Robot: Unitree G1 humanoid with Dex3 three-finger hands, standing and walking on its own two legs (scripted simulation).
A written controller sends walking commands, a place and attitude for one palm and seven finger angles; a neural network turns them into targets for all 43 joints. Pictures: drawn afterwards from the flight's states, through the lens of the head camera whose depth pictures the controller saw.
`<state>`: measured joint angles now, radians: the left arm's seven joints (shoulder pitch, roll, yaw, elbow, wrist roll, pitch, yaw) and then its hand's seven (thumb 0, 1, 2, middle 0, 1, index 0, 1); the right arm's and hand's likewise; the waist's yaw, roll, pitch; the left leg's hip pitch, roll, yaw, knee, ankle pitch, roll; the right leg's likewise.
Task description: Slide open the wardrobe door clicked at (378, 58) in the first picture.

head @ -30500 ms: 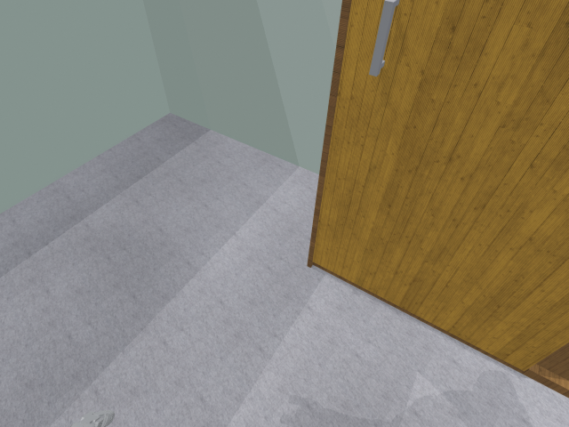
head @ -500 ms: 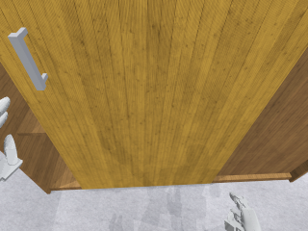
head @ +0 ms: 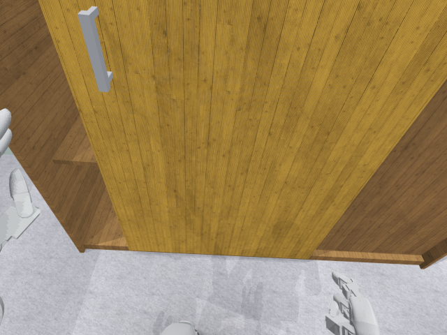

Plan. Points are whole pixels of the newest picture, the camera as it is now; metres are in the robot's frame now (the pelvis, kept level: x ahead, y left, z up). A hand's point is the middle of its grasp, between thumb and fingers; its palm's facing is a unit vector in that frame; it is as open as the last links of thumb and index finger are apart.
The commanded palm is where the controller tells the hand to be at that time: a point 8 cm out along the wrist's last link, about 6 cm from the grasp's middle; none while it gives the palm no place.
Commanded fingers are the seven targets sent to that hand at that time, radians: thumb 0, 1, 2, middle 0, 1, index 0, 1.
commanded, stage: step back with the hand held close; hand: left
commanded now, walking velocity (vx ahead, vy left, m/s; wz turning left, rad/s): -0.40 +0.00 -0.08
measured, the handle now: (99, 50) +0.54 +0.31 +0.22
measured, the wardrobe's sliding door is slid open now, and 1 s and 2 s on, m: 0.21 0.21 0.21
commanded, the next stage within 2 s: stop stepping back and stand still in 0.16 s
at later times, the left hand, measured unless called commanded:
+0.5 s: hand out of the picture +0.11 +0.28 +0.17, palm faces +0.43 -0.84 -0.33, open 7.4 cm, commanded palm +0.03 +0.31 +0.19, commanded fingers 0.00 0.90 0.90 -0.20 -0.30 -0.20 -0.30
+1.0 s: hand out of the picture +0.03 +0.30 +0.17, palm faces +0.42 -0.86 -0.28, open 7.4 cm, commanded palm -0.04 +0.35 +0.19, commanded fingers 0.00 0.90 0.90 -0.20 -0.30 -0.20 -0.30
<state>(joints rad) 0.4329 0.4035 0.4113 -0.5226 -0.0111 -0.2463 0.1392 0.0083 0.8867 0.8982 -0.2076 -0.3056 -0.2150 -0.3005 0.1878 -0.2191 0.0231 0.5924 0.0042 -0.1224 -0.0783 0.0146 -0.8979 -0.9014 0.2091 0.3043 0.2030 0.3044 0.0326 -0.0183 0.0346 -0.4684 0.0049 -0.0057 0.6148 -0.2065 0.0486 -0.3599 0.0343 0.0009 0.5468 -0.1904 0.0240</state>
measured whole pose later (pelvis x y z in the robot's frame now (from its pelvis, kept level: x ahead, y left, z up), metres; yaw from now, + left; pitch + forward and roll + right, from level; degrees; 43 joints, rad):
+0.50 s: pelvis -0.12 +0.02 +0.01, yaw -2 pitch -1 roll -1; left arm 0.36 0.39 0.39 -0.35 -0.03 -0.18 0.14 0.01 0.89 0.90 -0.21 -0.31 -0.21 -0.30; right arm 0.16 -0.19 0.04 0.62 0.02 -0.14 -0.08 0.02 -0.90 -0.90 0.21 0.30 0.20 0.30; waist 0.00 -0.05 -0.03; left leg -0.35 -0.01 0.05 0.52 -0.16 0.05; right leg -0.22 0.01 0.08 0.51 -0.28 0.03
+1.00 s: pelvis -0.19 +0.05 +0.00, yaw -2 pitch -3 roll +0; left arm 0.40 0.36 0.37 -0.42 -0.02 -0.18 0.16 0.01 0.89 0.90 -0.20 -0.30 -0.21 -0.30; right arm 0.28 -0.23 -0.01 0.67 0.00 -0.14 -0.09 0.02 -0.90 -0.90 0.21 0.30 0.20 0.30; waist -0.03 -0.06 -0.04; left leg -0.33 0.08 0.07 0.63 -0.23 0.00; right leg -0.29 -0.01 -0.03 0.78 -0.46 -0.03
